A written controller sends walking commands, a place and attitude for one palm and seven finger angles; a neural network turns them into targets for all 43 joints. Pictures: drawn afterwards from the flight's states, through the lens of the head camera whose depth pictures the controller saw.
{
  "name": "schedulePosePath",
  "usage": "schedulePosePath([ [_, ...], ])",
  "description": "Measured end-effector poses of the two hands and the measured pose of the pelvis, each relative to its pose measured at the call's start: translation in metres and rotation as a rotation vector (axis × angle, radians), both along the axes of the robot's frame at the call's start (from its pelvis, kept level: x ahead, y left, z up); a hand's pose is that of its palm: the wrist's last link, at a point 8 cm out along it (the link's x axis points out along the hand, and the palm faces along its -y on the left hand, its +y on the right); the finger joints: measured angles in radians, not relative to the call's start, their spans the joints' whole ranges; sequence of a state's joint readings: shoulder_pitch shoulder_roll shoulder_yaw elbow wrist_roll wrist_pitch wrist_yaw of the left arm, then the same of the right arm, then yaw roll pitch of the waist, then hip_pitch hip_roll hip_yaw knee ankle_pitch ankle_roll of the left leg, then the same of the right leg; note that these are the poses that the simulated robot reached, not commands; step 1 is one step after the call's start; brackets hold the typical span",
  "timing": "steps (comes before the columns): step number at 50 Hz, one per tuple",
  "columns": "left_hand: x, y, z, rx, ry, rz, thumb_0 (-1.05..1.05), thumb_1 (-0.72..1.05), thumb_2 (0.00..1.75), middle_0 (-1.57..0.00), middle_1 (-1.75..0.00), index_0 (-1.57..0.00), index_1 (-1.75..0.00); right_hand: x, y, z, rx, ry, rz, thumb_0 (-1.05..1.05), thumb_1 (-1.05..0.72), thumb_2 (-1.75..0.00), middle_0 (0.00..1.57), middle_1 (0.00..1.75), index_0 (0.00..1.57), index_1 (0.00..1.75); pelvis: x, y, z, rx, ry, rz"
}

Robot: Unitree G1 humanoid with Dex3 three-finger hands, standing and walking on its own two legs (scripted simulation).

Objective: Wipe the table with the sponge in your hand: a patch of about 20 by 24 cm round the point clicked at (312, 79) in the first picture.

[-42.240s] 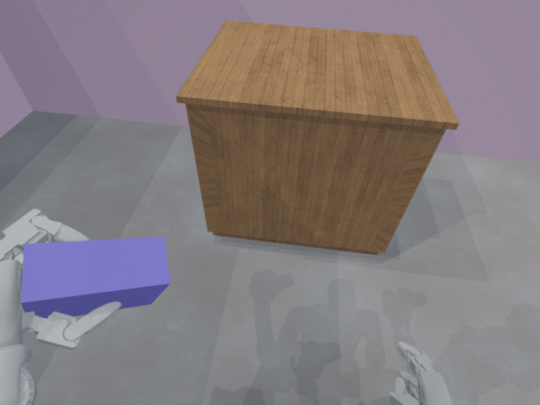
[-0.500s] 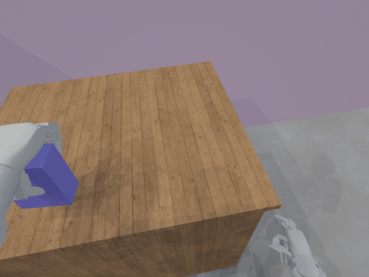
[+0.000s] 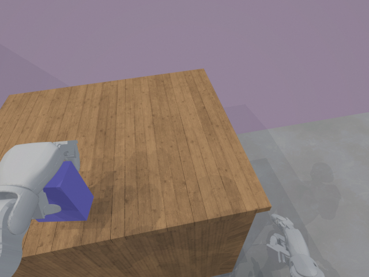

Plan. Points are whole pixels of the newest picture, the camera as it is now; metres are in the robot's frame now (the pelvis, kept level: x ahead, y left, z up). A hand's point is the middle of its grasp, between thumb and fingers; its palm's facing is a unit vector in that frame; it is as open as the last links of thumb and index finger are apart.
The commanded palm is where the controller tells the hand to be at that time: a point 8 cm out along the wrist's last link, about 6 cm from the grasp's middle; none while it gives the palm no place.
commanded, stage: bring the sponge back beside the body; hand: left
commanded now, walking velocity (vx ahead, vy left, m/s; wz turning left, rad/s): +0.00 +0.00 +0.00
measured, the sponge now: (58, 199) +0.20 +0.31 +0.08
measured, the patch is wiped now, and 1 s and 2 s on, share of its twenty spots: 1.00 1.00 1.00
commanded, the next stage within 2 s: step back with the hand held close in 0.90 s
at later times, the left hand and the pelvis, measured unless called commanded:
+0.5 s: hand (68, 185) +0.20 +0.25 +0.15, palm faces +0.15 -0.03 -0.99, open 9.9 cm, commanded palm +0.17 +0.25 +0.20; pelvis +0.01 -0.03 +0.00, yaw -1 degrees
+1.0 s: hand (69, 185) +0.20 +0.26 +0.14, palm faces +0.14 -0.09 -0.99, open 9.9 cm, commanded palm +0.17 +0.24 +0.20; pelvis +0.00 -0.04 +0.00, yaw -2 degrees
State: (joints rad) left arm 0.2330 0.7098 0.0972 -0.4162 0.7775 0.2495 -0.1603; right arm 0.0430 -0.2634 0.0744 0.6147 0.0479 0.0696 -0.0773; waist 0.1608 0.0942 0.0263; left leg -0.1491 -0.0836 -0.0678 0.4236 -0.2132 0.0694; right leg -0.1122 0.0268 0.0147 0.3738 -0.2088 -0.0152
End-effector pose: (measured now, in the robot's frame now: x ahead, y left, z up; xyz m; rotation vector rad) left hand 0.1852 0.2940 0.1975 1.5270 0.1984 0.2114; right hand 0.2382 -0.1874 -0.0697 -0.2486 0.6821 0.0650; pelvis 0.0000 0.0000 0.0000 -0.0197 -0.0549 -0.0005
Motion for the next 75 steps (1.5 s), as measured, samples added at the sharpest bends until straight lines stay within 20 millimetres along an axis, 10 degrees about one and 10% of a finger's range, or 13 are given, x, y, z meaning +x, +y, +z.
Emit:
schedulePosePath([
  [10, -0.004, 0.014, 0.014, -0.038, -0.109, 0.197, -0.01, -0.51, 1.05, -0.77, -1.35, -0.77, -1.41, 0.001, -0.018, -0.005, 0.038, 0.026, -0.024, 0.01, -0.90, -0.89, 0.20, 0.30, 0.20, 0.30, 0.002, -0.013, 0.000, 0.001, 0.012, -0.009],
  [20, -0.015, -0.048, -0.020, -0.058, 0.019, -0.026, -0.01, -0.51, 1.05, -0.77, -1.35, -0.77, -1.41, 0.001, -0.037, 0.000, -0.001, -0.018, -0.040, 0.01, -0.90, -0.89, 0.20, 0.30, 0.20, 0.30, 0.006, -0.023, -0.002, 0.006, -0.006, -0.008],
  [27, -0.014, -0.036, 0.006, -0.029, -0.172, 0.080, -0.01, -0.52, 1.05, -0.78, -1.35, -0.77, -1.40, -0.003, -0.040, -0.004, 0.043, 0.010, -0.052, 0.01, -0.90, -0.89, 0.20, 0.30, 0.20, 0.30, 0.006, -0.030, -0.002, 0.003, -0.014, -0.020],
  [37, -0.010, -0.062, -0.033, -0.153, -0.008, 0.081, -0.01, -0.51, 1.05, -0.77, -1.35, -0.77, -1.41, -0.006, -0.053, -0.001, 0.038, -0.032, -0.079, 0.01, -0.90, -0.89, 0.20, 0.30, 0.20, 0.30, 0.002, -0.034, -0.003, 0.015, -0.005, -0.020],
  [46, -0.013, -0.053, -0.002, -0.014, -0.132, 0.083, -0.01, -0.52, 1.05, -0.78, -1.35, -0.77, -1.40, -0.008, -0.056, -0.004, 0.048, -0.008, -0.075, 0.01, -0.90, -0.89, 0.20, 0.30, 0.20, 0.30, 0.002, -0.039, -0.003, 0.010, -0.022, -0.032],
  [52, -0.009, -0.040, -0.015, -0.110, -0.076, 0.199, -0.01, -0.52, 1.05, -0.77, -1.35, -0.77, -1.41, -0.008, -0.056, -0.005, 0.064, -0.014, -0.086, 0.01, -0.90, -0.89, 0.20, 0.30, 0.20, 0.30, 0.000, -0.039, -0.003, 0.015, -0.007, -0.022],
  [54, -0.007, -0.047, -0.021, -0.492, -0.147, 0.098, -0.01, -0.52, 1.05, -0.77, -1.36, -0.77, -1.41, -0.009, -0.055, 0.000, 0.062, -0.049, -0.083, 0.01, -0.90, -0.89, 0.20, 0.30, 0.20, 0.30, -0.002, -0.038, -0.004, 0.009, 0.000, -0.011],
  [60, -0.009, -0.072, -0.022, -0.969, -0.381, -0.191, -0.01, -0.52, 1.02, -0.79, -1.37, -0.79, -1.42, -0.043, -0.059, 0.002, -0.004, -0.024, -0.105, 0.01, -0.90, -0.89, 0.20, 0.30, 0.20, 0.30, -0.007, -0.040, -0.009, 0.004, 0.054, 0.007],
  [68, -0.028, -0.040, 0.007, -0.882, -0.556, -0.239, -0.01, -0.52, 1.02, -0.79, -1.37, -0.79, -1.42, -0.112, -0.082, -0.029, -0.078, 0.171, -0.247, 0.01, -0.90, -0.89, 0.20, 0.30, 0.20, 0.30, -0.014, -0.024, -0.015, -0.007, 0.091, 0.013],
  [75, -0.044, -0.017, -0.012, -0.909, -0.552, -0.153, -0.01, -0.52, 1.02, -0.79, -1.38, -0.79, -1.43, -0.147, -0.075, -0.040, -0.070, 0.194, -0.298, 0.01, -0.90, -0.89, 0.20, 0.30, 0.20, 0.30, -0.030, -0.011, -0.019, -0.012, 0.092, 0.005],
])
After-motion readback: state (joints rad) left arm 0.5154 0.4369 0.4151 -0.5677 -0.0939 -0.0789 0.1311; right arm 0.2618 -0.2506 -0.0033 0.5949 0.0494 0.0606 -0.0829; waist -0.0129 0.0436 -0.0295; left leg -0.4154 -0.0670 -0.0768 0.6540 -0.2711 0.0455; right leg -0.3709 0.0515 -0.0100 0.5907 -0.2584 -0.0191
